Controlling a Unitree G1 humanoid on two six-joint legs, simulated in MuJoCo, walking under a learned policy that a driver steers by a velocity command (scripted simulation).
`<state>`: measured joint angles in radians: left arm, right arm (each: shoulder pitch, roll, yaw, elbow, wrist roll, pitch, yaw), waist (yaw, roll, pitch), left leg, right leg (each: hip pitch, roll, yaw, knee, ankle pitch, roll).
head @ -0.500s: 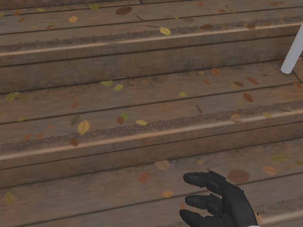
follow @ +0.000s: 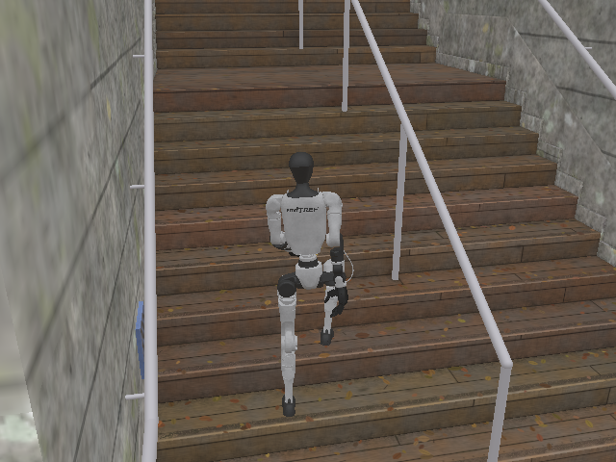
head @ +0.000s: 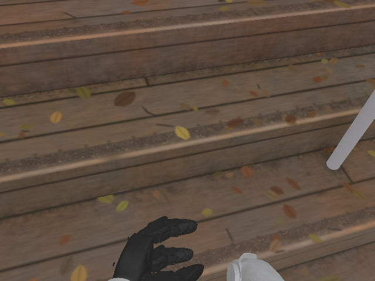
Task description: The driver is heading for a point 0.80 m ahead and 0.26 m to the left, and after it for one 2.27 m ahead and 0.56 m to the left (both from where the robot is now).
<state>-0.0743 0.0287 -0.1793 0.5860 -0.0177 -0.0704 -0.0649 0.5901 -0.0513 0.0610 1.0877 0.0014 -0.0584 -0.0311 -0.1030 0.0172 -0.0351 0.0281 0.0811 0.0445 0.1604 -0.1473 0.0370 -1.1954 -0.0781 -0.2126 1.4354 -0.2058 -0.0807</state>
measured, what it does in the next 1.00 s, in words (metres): climbs, turning left: right foot 0.17 m higher, then left foot 0.16 m higher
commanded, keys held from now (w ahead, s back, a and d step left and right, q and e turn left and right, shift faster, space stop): w+q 1.00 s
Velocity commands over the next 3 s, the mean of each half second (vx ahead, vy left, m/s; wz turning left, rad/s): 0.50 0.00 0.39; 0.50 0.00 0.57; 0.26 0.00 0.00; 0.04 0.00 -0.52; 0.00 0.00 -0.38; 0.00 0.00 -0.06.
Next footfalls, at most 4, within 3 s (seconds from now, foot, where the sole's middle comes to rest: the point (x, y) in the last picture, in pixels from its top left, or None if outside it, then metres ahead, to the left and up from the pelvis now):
0.04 right None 0.22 -0.10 -0.62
0.56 left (118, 248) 0.46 0.14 -0.46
1.06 right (117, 114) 0.80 0.14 -0.29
1.50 left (26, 122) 0.77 0.38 -0.29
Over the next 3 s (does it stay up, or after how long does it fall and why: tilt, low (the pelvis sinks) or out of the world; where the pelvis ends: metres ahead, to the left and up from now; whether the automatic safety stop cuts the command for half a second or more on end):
stays up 0.76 0.16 0.48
